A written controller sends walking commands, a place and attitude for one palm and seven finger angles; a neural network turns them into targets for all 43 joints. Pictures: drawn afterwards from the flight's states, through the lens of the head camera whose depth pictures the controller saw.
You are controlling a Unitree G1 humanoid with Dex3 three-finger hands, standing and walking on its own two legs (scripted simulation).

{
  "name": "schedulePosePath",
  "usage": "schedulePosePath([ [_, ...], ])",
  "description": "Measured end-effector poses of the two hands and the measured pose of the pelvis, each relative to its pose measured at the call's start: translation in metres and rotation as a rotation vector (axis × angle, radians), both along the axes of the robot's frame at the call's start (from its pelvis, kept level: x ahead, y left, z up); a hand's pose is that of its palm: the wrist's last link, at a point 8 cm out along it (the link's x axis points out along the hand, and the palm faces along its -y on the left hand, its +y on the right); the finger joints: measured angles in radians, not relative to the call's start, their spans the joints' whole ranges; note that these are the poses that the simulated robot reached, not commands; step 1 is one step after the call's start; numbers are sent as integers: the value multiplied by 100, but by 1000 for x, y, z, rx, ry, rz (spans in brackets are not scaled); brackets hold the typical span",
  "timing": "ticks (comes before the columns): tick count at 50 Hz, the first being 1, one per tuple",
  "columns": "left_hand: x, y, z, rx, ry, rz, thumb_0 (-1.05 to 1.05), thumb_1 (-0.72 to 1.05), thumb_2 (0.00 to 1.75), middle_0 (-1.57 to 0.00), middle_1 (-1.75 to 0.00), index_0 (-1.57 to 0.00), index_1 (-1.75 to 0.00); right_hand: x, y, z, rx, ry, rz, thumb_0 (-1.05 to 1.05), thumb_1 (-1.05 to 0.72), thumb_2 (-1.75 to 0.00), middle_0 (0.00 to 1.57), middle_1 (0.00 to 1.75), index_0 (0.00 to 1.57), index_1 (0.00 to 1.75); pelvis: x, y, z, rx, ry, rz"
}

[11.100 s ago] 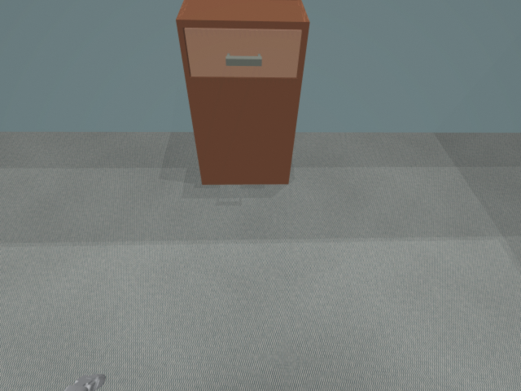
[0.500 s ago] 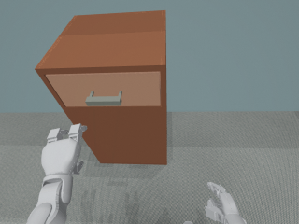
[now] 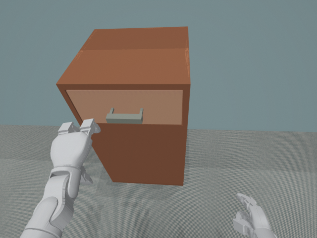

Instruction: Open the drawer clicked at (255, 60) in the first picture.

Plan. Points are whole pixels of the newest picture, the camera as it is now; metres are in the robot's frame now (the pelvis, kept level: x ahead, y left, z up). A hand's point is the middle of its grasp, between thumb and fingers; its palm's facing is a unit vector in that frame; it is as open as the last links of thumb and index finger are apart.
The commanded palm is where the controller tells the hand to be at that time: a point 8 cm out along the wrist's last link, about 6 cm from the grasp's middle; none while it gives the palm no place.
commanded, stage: raise the hand with hooked fingers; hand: left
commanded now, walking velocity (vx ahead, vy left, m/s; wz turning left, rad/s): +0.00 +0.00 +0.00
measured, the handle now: (125, 114) +0.53 +0.20 -0.05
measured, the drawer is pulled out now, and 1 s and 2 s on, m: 0.00 0.00 0.00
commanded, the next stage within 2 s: move the hooked fingers above the handle in 0.64 s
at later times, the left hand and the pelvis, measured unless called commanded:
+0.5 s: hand (86, 142) +0.32 +0.24 +0.07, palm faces -0.01 -0.09 -1.00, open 13.8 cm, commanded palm +0.30 +0.24 +0.14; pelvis +0.02 +0.00 +0.01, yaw +1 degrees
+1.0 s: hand (93, 139) +0.33 +0.22 +0.07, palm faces +0.00 -0.05 -1.00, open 13.8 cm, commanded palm +0.32 +0.23 +0.13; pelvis +0.00 -0.02 +0.01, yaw +1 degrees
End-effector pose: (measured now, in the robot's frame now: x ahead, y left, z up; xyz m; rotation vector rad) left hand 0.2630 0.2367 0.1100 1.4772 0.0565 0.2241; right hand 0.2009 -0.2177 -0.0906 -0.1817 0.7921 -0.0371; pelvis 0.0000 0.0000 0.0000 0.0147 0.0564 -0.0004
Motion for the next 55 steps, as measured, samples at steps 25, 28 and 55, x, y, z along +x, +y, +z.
schedulePosePath([
  [25,36,2,19,-7,115,-123,0,-49,30,-32,-120,-32,-120,-11,-9,-7,-38,150,27,1,-91,-90,20,30,21,30,18,-1,11,-13,4,11],
  [28,33,-3,21,0,82,-154,0,-49,30,-32,-120,-32,-120,-15,-15,-8,-45,162,17,1,-91,-90,20,30,20,30,18,-2,11,-11,8,9],
  [55,66,-13,11,44,93,-121,0,-49,30,-32,-120,-32,-120,-27,-28,-11,-38,137,-17,1,-91,-90,20,30,21,30,2,-19,8,-1,28,21],
])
